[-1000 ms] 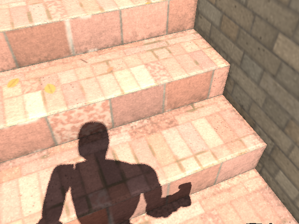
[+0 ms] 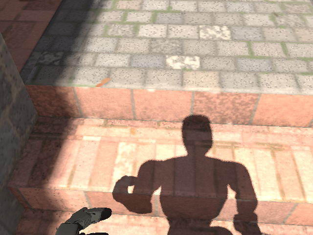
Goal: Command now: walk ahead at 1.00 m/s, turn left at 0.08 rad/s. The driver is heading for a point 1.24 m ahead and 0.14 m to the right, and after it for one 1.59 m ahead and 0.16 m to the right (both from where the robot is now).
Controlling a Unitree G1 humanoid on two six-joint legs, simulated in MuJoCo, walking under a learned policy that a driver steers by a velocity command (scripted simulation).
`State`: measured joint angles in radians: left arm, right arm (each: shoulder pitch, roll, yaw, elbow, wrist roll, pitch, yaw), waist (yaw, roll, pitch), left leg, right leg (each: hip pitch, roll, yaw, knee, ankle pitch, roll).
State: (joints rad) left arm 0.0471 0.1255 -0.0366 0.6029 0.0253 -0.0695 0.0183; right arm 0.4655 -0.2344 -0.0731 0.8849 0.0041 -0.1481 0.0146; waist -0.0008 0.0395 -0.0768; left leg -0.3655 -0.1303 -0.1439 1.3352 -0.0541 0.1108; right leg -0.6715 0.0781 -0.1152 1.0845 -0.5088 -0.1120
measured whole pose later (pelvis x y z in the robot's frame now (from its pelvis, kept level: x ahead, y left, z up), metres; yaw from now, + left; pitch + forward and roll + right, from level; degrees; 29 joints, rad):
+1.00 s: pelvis +0.86 -0.04 +0.45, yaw -1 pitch +5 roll +3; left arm 0.60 0.17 0.03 1.02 -0.03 -0.12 0.01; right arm -0.07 -0.05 0.09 0.48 0.01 -0.06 0.01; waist 0.02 -0.02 -0.06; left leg -0.94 -0.05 0.15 1.23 -0.47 0.15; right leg 0.06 -0.02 -0.05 0.27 -0.05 -0.10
